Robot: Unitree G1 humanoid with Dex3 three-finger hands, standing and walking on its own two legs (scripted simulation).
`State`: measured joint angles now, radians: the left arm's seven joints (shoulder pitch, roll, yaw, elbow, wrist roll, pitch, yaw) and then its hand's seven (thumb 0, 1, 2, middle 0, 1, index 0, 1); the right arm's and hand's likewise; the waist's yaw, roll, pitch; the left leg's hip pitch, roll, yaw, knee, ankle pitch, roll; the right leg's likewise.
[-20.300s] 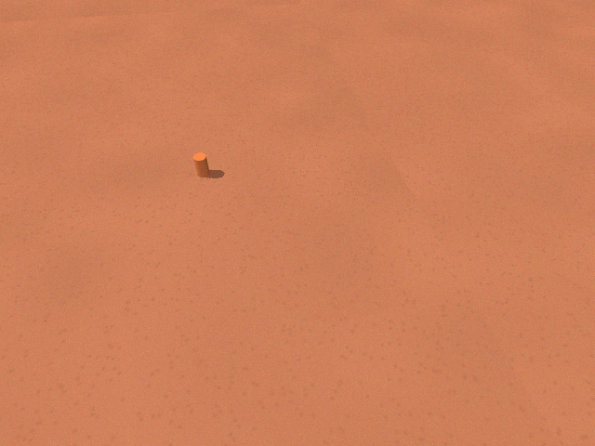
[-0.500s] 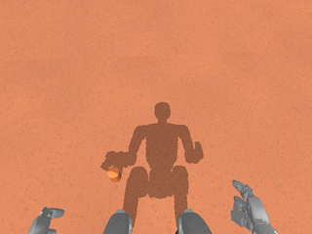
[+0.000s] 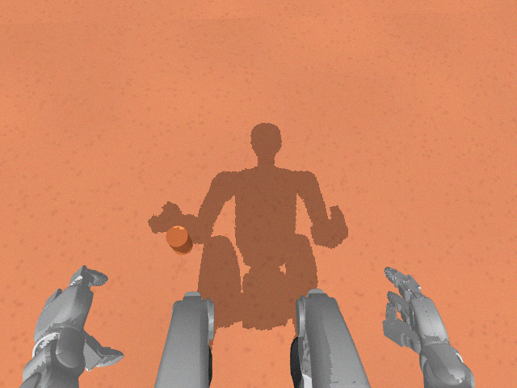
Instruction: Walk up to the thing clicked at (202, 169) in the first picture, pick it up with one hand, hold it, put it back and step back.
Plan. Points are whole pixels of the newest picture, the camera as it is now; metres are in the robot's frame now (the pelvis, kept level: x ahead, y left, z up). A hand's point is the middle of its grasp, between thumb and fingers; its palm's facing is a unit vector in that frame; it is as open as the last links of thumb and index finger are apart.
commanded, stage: rise first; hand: left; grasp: from above
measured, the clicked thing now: (180, 241) +0.45 +0.20 -0.51
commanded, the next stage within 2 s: none
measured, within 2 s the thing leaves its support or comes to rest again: neither
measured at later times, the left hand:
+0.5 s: hand (131, 271) +0.33 +0.27 -0.30, palm faces -0.47 -0.19 -0.86, open 14.0 cm
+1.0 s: hand (144, 251) +0.39 +0.26 -0.36, palm faces -0.45 -0.01 -0.89, open 14.1 cm
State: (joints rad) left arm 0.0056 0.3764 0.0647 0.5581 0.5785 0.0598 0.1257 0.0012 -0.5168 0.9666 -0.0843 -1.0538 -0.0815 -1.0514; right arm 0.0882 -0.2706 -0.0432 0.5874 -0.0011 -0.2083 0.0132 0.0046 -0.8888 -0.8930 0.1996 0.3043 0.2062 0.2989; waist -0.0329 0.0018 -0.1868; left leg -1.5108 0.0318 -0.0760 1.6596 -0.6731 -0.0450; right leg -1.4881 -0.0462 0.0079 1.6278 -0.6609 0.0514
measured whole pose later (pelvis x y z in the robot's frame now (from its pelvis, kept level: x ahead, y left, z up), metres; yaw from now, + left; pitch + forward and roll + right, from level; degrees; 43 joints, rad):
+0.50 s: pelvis -0.05 +0.00 -0.15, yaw -2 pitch +33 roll -4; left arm -0.59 0.52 0.06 1.03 1.00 -0.12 0.24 0.00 -0.52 1.02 -0.09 -1.04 -0.09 -1.04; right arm 0.15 -0.27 -0.06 0.74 -0.04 -0.08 0.06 0.00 -0.90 -0.90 0.20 0.30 0.21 0.30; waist -0.09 0.02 -0.13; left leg -2.05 0.01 -0.12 2.14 -0.67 -0.05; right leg -2.02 -0.02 0.03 2.09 -0.65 0.06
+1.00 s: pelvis -0.05 +0.01 -0.20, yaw -4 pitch +34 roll -7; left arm -0.81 0.59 0.03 1.28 1.23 -0.18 0.36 0.00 -0.52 1.01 -0.09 -0.99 -0.09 -0.98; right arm 0.13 -0.25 -0.03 0.75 -0.10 -0.05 0.10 0.00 -0.91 -0.90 0.20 0.30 0.21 0.30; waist -0.16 0.01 -0.11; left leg -2.21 -0.01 -0.14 2.30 -0.68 -0.04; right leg -2.15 -0.01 0.03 2.22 -0.66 0.06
